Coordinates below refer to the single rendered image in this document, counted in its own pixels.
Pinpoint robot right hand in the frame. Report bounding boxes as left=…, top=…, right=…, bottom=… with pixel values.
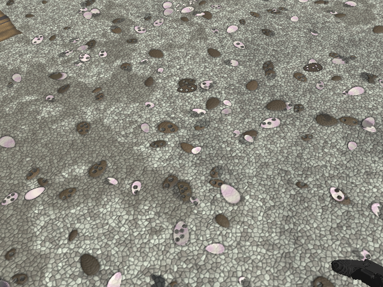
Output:
left=331, top=259, right=383, bottom=287

